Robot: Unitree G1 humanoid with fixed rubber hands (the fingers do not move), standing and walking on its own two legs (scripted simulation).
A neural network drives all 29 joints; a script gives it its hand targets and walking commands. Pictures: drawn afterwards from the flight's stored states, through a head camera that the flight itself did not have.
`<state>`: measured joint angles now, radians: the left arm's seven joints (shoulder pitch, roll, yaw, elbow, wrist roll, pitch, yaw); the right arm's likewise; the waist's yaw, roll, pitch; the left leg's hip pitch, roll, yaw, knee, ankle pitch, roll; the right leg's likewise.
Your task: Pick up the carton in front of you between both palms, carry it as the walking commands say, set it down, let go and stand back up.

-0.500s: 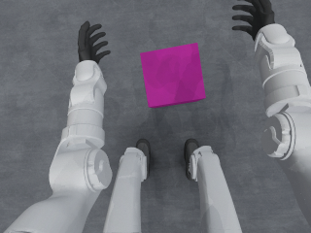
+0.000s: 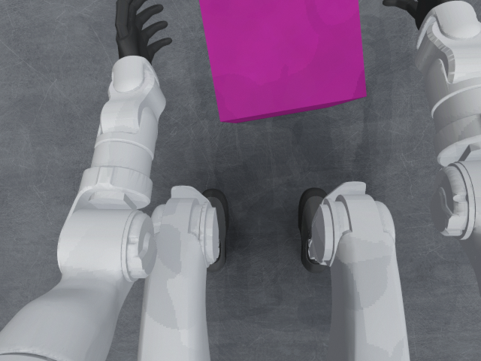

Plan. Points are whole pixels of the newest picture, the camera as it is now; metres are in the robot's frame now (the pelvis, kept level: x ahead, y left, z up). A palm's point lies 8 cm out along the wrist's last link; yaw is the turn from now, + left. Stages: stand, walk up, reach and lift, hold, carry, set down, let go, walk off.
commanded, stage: reach and lift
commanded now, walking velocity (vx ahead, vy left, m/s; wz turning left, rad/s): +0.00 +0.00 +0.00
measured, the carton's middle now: (277, 56) +0.52 -0.05 -0.30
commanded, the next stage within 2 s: none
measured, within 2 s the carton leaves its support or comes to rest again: leaves its support in 1.06 s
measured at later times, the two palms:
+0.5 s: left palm (157, 56) +0.52 +0.14 -0.23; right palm (386, 25) +0.54 -0.21 -0.24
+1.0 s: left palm (177, 48) +0.53 +0.11 -0.22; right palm (376, 19) +0.54 -0.19 -0.23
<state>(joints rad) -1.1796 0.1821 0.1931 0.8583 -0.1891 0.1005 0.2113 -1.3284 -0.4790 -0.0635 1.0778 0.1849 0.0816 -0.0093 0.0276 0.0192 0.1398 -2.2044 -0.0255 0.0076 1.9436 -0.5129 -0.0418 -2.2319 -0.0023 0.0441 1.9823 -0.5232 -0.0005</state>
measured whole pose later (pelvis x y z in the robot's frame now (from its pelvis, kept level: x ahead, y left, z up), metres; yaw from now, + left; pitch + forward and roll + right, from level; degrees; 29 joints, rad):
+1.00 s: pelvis -0.01 +0.00 -0.06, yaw +0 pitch +37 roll +4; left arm -1.46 0.16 0.30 1.14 -0.11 0.06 0.20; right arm -1.58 -0.40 0.04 1.30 0.15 0.09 -0.06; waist 0.01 0.06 0.33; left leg -2.28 -0.04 0.00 2.15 -0.52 -0.06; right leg -2.31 0.00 0.04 2.19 -0.54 -0.01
